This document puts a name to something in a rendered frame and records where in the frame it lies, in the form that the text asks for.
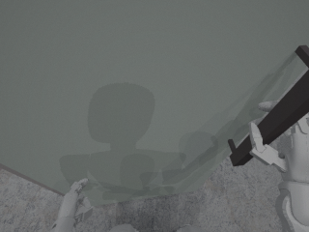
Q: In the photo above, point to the fridge door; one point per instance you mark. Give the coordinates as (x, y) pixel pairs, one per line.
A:
(140, 97)

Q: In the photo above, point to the robot right hand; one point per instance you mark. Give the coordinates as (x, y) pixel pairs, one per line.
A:
(294, 144)

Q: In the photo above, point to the robot right forearm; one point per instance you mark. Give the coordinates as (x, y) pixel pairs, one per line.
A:
(292, 206)

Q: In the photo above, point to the robot left hand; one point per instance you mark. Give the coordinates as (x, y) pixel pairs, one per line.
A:
(72, 200)

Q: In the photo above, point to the handle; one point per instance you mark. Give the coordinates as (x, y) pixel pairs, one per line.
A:
(293, 106)

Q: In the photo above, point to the robot left forearm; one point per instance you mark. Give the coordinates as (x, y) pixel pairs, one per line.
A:
(64, 224)

